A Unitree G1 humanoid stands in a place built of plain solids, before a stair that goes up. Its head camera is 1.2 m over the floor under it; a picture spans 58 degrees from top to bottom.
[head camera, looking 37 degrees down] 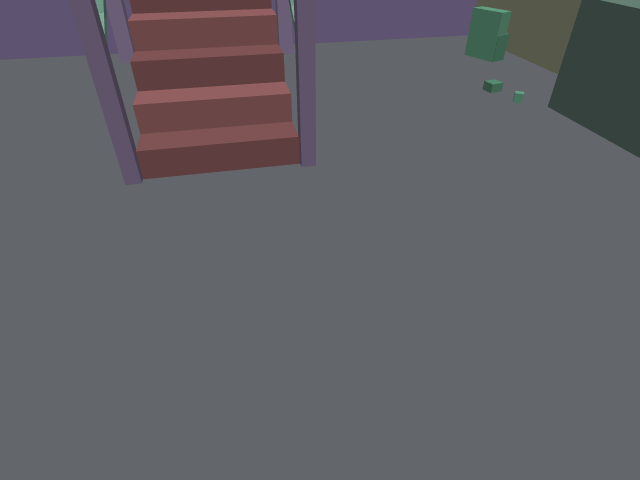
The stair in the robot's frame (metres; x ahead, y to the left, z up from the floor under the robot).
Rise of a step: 0.17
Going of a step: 0.24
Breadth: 0.90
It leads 12 degrees to the left of straight ahead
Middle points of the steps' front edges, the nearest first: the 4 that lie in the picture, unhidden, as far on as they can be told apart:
2.26 0.56 0.17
2.49 0.61 0.34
2.72 0.66 0.52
2.95 0.71 0.69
